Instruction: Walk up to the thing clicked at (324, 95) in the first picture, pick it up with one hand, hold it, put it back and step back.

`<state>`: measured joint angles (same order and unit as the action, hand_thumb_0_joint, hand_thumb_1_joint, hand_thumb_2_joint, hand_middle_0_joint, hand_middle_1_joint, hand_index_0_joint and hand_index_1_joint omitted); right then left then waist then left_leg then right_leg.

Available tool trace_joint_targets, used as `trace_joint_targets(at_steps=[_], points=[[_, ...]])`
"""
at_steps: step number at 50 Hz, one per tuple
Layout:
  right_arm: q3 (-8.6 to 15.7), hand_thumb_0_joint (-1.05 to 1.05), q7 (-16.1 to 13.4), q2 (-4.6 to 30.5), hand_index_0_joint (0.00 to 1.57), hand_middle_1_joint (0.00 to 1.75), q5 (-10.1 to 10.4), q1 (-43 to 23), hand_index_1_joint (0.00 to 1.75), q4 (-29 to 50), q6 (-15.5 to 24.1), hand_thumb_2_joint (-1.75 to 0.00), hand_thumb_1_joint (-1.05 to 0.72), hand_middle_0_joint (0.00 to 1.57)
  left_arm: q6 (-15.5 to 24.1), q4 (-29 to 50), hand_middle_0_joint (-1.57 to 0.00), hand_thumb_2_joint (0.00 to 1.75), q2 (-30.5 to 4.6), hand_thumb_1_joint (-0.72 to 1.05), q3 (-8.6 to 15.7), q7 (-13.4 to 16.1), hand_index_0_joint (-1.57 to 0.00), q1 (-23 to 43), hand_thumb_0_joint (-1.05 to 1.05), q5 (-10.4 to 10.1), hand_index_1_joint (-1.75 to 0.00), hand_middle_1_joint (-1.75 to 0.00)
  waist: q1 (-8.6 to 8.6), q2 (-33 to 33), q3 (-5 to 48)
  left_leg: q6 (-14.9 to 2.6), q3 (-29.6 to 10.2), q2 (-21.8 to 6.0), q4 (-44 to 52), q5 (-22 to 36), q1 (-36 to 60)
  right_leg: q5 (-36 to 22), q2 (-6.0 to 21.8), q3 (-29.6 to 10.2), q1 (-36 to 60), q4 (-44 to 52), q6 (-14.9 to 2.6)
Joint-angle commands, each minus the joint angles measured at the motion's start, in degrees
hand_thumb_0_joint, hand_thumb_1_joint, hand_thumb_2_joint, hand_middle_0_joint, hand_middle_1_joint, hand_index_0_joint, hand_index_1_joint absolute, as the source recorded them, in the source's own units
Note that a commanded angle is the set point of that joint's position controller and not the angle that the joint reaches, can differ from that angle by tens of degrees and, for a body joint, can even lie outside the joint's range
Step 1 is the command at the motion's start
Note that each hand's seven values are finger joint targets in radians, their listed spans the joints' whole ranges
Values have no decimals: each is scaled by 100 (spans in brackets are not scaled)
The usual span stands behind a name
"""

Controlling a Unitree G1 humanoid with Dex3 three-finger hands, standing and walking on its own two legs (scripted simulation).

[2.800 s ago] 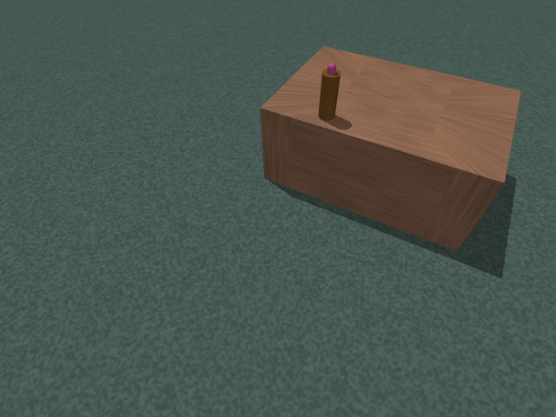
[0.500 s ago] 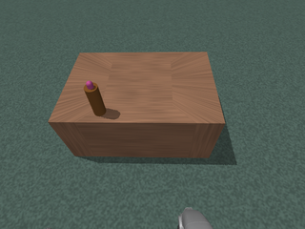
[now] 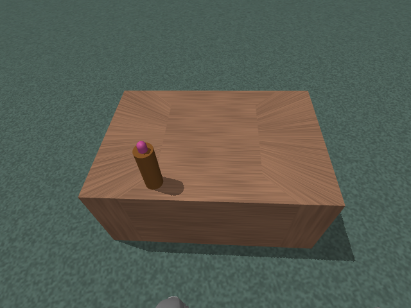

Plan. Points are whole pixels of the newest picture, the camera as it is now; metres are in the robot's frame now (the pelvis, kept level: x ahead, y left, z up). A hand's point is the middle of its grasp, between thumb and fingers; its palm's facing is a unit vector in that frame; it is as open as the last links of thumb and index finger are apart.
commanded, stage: walk up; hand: left
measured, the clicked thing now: (148, 164) +0.61 +0.24 -0.22
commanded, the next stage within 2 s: none
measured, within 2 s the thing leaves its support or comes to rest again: neither
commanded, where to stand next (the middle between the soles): +0.21 +0.07 m, yaw -3 degrees
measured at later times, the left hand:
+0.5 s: hand (81, 262) +0.25 +0.32 -0.13, palm faces -0.12 -0.90 -0.42, open 7.4 cm
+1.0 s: hand (68, 272) +0.23 +0.36 -0.15, palm faces -0.07 -0.94 -0.33, open 7.4 cm
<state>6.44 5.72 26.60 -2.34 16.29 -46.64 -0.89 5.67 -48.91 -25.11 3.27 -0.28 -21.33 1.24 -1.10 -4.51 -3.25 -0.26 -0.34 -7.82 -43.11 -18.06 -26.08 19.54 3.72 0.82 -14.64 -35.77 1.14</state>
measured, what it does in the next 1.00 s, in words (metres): walks ahead: left foot, then right foot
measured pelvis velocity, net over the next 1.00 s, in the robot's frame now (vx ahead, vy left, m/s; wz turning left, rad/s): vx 0.14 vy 0.10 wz -0.08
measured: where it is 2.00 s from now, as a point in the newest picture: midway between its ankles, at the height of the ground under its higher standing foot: outside the picture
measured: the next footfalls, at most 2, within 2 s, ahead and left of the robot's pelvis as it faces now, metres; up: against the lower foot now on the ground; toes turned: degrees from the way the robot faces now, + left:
left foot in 0.02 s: +0.12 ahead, +0.16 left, +0.00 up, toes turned +5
right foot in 0.46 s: +0.21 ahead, -0.05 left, +0.00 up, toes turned -5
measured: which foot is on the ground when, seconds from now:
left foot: up 0.00-0.00, down 0.02-0.50, up 0.52-0.70, down 0.72-1.00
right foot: down 0.00-0.04, up 0.06-0.44, down 0.46-1.00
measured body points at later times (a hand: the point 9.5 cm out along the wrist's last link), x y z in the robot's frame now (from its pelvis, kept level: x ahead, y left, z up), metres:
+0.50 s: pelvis +0.12 +0.07 +0.00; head +0.15 +0.04 +0.44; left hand +0.25 +0.37 -0.10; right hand +0.12 -0.24 -0.14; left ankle +0.09 +0.16 -0.71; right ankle +0.21 -0.04 -0.72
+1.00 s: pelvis +0.14 +0.10 +0.01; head +0.16 +0.12 +0.45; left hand +0.24 +0.41 -0.13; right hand +0.18 -0.23 -0.10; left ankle +0.17 +0.23 -0.72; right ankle +0.17 -0.05 -0.72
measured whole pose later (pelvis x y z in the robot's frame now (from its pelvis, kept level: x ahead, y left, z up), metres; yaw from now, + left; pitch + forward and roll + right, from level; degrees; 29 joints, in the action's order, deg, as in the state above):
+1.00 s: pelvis +0.14 +0.10 +0.01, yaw -5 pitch -3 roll -1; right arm 1.3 -0.5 21.9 -1.0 11.0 -57.9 1.9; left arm -1.4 -58.8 -23.2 3.1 -1.4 -8.2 0.6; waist -0.6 1.8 -5.7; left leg 1.1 0.6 -3.3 -37.5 -18.0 -16.9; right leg 14.3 1.0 0.1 -17.1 -34.1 1.1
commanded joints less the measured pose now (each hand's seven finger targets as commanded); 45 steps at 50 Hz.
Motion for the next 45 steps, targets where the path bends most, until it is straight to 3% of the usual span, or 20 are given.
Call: trace_joint_targets(at_steps=[1,2,3,4,5,8,14,19,22,23,24,25,26,29,32,36,38,39,40,45], points=[[436,0,-134,1124,20,30,-52,1387,30,-14,288,-90,-90,20,37,493,-20,90,-1262,90,367,181,-20,437,0,37,-30,-30,903,-9,620,-179,156,455,1000,-370,2623,94,566,-490,-1719,-1068,-793],[517,0,-200,1492,20,30,-100,1496,30,23,333,-90,-90,20,12,445,-20,90,-699,90,173,160,-20,21,0,-34,-30,-30,883,-1532,448,-364,-1262,-404,2096,-1566,2665,712,-244,72,-2402,-2633,-523],[521,0,-212,1811,20,30,-40,1015,30,301,369,-90,-90,20,-21,436,-20,90,-771,90,152,213,-20,-39,0,-138,-30,-30,639,-1602,179,-730,-3359,-1412,3094,-2308,2284,1137,-730,-87,-3196,-3259,-392],[551,0,-195,1979,20,30,117,727,30,341,348,-90,-90,20,-26,324,-20,90,-1287,90,252,287,-20,95,0,-81,-30,-30,575,-1260,-18,-1278,-3751,-1722,3154,-2561,1868,1175,-297,-497,-2987,-3622,-504],[482,0,-207,1774,20,30,95,519,30,416,318,-90,-90,20,-24,282,-20,90,-1450,90,264,300,-20,275,0,-96,-30,-30,487,-903,-364,-1341,-3208,-1599,3032,-2175,1382,895,-85,-565,-2951,-3681,-465],[205,0,-317,1167,20,30,134,368,30,400,464,-90,-90,20,5,-40,-20,90,-1244,90,280,139,-20,-29,0,-218,-30,-30,206,-595,-502,-793,-1296,-693,2540,628,1329,110,37,-526,-2348,-2930,-374],[161,0,-377,1170,20,30,144,691,30,411,507,-90,-90,20,-85,188,-20,90,-1005,90,229,-28,-20,493,0,-79,-30,-30,373,-257,-215,-1356,-830,-856,2539,1404,1850,-55,39,-53,-1914,-1480,-175],[18,0,-516,967,20,30,189,451,30,394,437,-90,-90,20,-123,266,-20,90,-613,90,157,28,-20,653,0,-77,-30,-30,197,-39,167,-1060,-177,-758,1542,4182,1650,-793,-202,192,-696,-454,-329],[-101,0,-552,767,20,30,302,347,30,371,382,-90,-90,20,-76,103,-20,90,-764,90,213,110,-20,270,0,-50,-30,-30,-101,427,723,-620,166,-213,279,3538,1546,-1783,-382,126,675,789,-505],[-175,0,-557,563,20,30,337,379,30,377,390,-90,-90,20,-48,81,-20,90,-1064,90,295,143,-20,86,0,-31,-30,-30,-214,922,1023,-404,305,81,-507,2479,1020,-2512,161,-651,1315,848,-747],[-269,0,-570,347,20,30,337,599,30,397,362,-90,-90,20,-45,149,-20,90,-1367,90,380,178,-20,28,0,-33,-30,-30,-228,1648,1306,-168,422,566,-1452,69,157,-2962,1472,-2458,1857,998,-1339],[-197,0,-638,567,20,30,282,655,30,228,234,-90,-90,20,-78,229,-20,90,-1335,90,292,171,-20,363,0,-106,-30,-30,-89,1201,924,-107,3,718,-1542,-1793,22,-2369,1908,-2946,1226,1280,-1832],[-106,0,-689,800,20,30,212,544,30,152,191,-90,-90,20,-134,256,-20,90,-1456,90,309,182,-20,658,0,-99,-30,-30,-59,1318,597,-122,-96,582,-1622,-2276,-38,-1682,2047,-3156,724,1349,-2103],[-150,0,-604,741,20,30,265,604,30,-237,185,-90,-90,20,-199,284,-20,90,-1025,90,162,168,-20,1146,0,-73,-30,-30,173,1095,201,-121,-121,519,-1048,-1557,385,-752,1130,-1731,-222,1474,-1419],[-200,0,-590,591,20,30,249,549,30,-451,237,-90,-90,20,-272,189,-20,90,-1012,90,162,138,-20,1355,0,43,-30,-30,162,1497,382,-39,121,599,-27,-710,851,-894,782,-1222,-478,1256,-1214],[-150,0,-665,625,20,30,138,502,30,-738,340,-90,-90,20,-525,177,-20,90,-859,90,140,33,-20,1721,0,-28,-30,-30,267,1383,315,0,324,745,1111,430,1731,700,548,-921,-1325,887,-851],[-85,0,-719,1042,20,30,42,113,30,-655,410,-90,-90,20,-630,131,-20,90,-550,90,68,-19,-20,1625,0,-71,-30,-30,149,394,98,-260,-1161,-156,2063,-651,1391,1333,131,-731,-1700,449,-501],[-25,0,-718,1408,20,30,75,-320,30,-547,406,-90,-90,20,-668,-14,-20,90,-772,90,174,-7,-20,1624,0,-80,-30,-30,84,-269,-85,-869,-2341,-1030,2758,-1917,227,1043,-235,-242,-950,-644,-326],[3,0,-713,1480,20,30,72,-757,30,-470,399,-90,-90,20,-698,-179,-20,90,-978,90,278,-4,-20,1509,0,-32,-30,-30,-21,-184,-357,-1161,-2480,-1286,2881,-2212,-369,767,-115,-371,-534,-1252,-305],[-153,0,-694,1118,20,30,99,-810,30,-630,517,-90,-90,20,-594,-479,-20,90,-700,90,217,-75,-20,1375,0,-72,-30,-30,-81,-494,230,-543,-985,-392,1819,1048,722,-417,-191,-121,5,229,-345]])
